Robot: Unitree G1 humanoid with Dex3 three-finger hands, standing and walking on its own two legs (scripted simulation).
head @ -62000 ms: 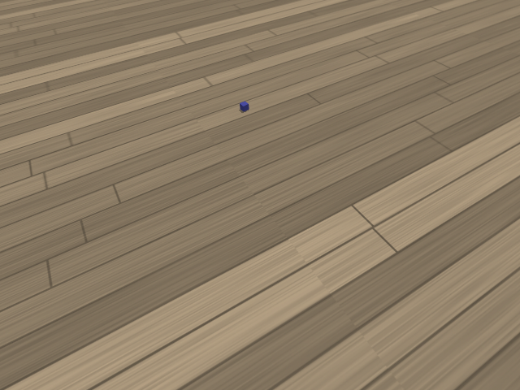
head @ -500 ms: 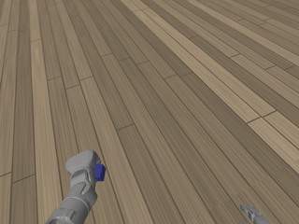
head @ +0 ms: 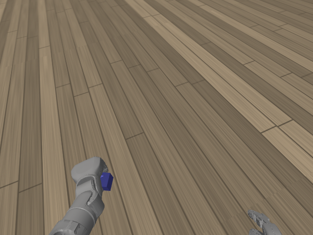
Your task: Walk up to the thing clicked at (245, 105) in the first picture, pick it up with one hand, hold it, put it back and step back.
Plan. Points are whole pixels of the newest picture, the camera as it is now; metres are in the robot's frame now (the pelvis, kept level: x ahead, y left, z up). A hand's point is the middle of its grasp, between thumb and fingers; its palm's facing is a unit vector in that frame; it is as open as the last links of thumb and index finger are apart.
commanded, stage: hold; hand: left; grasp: from above
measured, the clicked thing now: (103, 181) +0.31 +0.21 -0.11
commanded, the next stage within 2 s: go down in 0.26 s
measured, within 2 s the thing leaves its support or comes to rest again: neither
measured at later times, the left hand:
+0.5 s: hand (93, 184) +0.28 +0.22 -0.05, palm faces -0.38 -0.21 -0.90, open 6.7 cm
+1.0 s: hand (87, 183) +0.28 +0.23 -0.04, palm faces -0.38 -0.21 -0.90, open 6.7 cm
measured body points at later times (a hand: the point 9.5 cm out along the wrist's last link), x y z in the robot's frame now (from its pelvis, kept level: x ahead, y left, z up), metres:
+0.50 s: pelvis +0.00 +0.00 +0.00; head +0.00 -0.02 +0.45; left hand +0.30 +0.22 +0.00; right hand +0.16 -0.24 -0.10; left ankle +0.01 +0.12 -0.73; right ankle +0.00 -0.12 -0.73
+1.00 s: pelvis +0.00 +0.00 +0.00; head +0.00 -0.02 +0.45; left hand +0.29 +0.24 +0.01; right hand +0.16 -0.24 -0.10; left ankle +0.01 +0.12 -0.73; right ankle +0.00 -0.12 -0.73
